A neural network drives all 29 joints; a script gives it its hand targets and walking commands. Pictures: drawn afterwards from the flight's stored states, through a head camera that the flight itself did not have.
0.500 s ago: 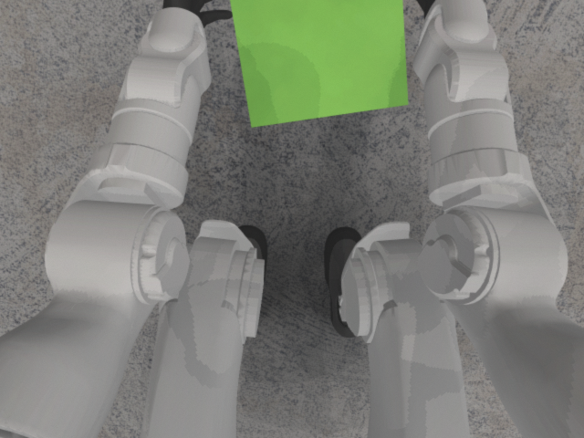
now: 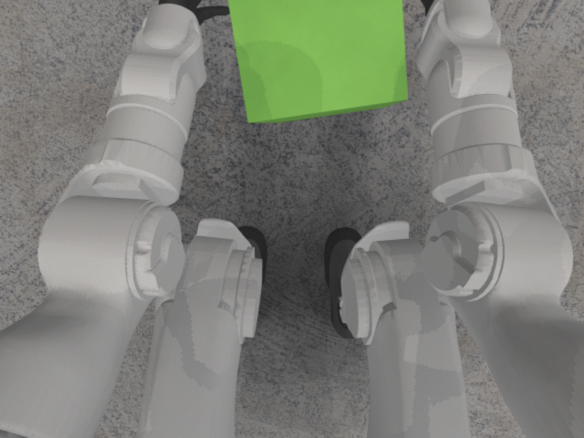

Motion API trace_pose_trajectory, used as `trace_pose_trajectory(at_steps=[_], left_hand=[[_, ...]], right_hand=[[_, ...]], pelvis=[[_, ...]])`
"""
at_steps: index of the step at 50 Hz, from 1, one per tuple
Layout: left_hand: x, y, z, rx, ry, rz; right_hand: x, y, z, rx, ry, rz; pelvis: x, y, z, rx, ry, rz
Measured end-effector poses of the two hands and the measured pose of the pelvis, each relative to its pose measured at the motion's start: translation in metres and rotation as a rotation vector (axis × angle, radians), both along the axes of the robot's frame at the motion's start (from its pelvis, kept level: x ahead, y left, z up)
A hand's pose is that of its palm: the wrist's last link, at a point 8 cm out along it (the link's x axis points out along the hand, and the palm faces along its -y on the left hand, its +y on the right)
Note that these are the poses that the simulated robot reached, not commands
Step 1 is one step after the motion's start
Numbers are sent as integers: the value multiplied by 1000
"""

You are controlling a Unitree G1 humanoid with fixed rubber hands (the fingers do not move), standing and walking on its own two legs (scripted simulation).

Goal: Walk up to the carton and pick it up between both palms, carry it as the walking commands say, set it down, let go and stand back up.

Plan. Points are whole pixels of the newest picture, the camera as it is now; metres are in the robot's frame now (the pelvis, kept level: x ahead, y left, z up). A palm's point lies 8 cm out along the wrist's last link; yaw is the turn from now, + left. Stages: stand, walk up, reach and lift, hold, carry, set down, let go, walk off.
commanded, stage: set down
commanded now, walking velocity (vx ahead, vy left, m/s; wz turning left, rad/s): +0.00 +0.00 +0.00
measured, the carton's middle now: out of the picture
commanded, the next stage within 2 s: none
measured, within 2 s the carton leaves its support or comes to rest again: rests again in 0.70 s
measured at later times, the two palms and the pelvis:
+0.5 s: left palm (180, 12) +0.53 +0.13 -0.18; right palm out of the picture +0.55 -0.14 -0.16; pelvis +0.00 +0.00 +0.00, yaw +0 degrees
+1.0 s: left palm out of the picture +0.56 +0.16 -0.14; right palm (461, 3) +0.54 -0.15 -0.16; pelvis +0.00 +0.00 +0.00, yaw +0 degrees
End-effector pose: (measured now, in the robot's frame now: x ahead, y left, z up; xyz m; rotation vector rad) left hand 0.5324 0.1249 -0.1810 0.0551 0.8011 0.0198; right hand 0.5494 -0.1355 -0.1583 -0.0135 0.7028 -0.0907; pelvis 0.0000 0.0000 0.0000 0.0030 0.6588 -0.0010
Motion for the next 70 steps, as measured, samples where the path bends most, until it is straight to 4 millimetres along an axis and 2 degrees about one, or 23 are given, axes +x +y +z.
trace_pose_trajectory(at_steps=[26, 37, 47, 51, 56, 58, 64, 70], left_hand=[[-1, 3, -1, 0, -15, -9], [4, 42, 2, 36, -25, 56], [20, 38, 22, 14, -108, 68], [24, 36, 41, 1, -174, 79], [14, 32, 61, 5, -157, 80], [14, 32, 75, 8, -151, 83], [23, 31, 119, -3, -170, 81], [28, 31, 155, -9, -182, 78]], right_hand=[[-3, -2, -3, 25, -27, -23], [-12, -15, -15, 22, 19, -71], [-12, -14, -11, 30, 6, -84], [-11, -16, 4, 32, -44, -107], [-18, -13, 33, 22, -60, -97], [-18, -13, 47, 18, -51, -101], [-11, -14, 92, -22, -68, -83], [-3, -15, 133, -32, -87, -81]], pelvis=[[-1, -1, -4, 3, -16, 0], [-1, 0, -4, 2, -16, 0], [-1, 0, -4, 2, -22, 0], [-6, 1, 1, -1, -85, 0], [-16, 1, 15, -5, -185, -2], [-17, 2, 22, -7, -197, -2], [-15, 3, 47, -16, -191, -1], [-11, 3, 80, -26, -179, -2]])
